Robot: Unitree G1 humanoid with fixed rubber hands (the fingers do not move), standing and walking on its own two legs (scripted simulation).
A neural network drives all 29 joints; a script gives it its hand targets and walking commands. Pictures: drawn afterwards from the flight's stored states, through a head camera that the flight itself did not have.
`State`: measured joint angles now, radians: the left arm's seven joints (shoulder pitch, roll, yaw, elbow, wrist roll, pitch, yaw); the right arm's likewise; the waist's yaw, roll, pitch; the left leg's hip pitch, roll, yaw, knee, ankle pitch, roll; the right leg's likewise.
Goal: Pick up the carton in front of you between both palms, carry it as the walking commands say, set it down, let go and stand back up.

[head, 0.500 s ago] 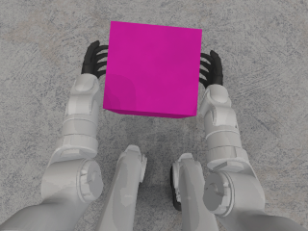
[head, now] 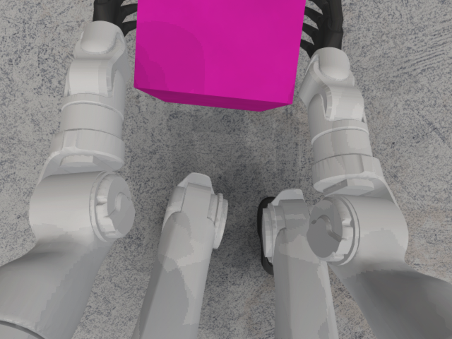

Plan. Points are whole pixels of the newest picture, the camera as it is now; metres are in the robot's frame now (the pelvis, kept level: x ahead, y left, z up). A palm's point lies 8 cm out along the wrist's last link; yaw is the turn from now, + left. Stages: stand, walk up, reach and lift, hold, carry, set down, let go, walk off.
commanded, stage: set down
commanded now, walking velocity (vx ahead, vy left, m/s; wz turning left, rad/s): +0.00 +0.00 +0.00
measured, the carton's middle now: (219, 43) +0.53 +0.10 -0.23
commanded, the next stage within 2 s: none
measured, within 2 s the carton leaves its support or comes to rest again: rests again in 0.56 s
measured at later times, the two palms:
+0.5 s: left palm (128, 34) +0.51 +0.25 -0.21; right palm (309, 55) +0.54 -0.05 -0.21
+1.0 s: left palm (128, 41) +0.51 +0.25 -0.22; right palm (310, 56) +0.54 -0.06 -0.22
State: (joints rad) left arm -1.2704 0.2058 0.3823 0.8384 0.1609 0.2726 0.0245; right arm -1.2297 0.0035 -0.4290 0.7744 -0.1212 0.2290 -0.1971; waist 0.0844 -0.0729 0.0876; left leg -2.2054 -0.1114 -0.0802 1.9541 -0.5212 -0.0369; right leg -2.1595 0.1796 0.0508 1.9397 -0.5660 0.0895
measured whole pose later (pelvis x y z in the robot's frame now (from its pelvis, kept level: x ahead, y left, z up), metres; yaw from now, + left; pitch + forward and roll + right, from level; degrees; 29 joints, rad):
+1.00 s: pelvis -0.01 -0.01 -0.06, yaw +0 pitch +35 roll -1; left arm -1.43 0.33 0.37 1.03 0.14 0.23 -0.10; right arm -1.44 -0.12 -0.39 1.01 -0.08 0.17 -0.13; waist 0.11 -0.09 0.36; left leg -2.22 -0.04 -0.04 2.19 -0.58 -0.02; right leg -2.20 0.19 0.03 2.18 -0.60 0.07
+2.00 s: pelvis +0.00 +0.00 +0.01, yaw +1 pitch +42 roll -4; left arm -1.33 0.44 0.22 1.03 -0.10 0.14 -0.02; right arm -1.32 -0.20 -0.26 0.93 0.05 0.18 -0.18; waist 0.07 -0.05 0.12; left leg -2.14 -0.04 -0.03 1.93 -0.52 0.01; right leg -2.09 0.09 0.00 1.93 -0.58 0.05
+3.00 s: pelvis +0.07 +0.01 +0.27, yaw +4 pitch +36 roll -2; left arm -0.60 0.28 0.26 0.67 0.07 0.10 -0.11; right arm -0.54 -0.10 -0.19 0.57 -0.09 0.13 -0.08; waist 0.03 -0.02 -0.04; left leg -1.22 -0.05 -0.04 0.88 -0.28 0.03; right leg -1.18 0.05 0.07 0.86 -0.32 0.03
